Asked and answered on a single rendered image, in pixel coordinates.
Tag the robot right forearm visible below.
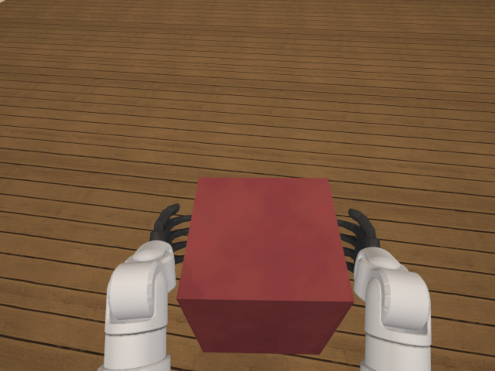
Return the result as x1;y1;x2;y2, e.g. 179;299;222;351
353;247;432;371

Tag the carton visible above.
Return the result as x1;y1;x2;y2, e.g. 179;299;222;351
176;177;354;355

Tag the robot left forearm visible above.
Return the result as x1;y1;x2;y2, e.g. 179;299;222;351
97;240;176;371

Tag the robot right hand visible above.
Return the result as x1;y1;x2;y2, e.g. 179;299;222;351
337;209;380;273

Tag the robot left hand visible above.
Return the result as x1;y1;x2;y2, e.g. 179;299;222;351
149;203;192;265

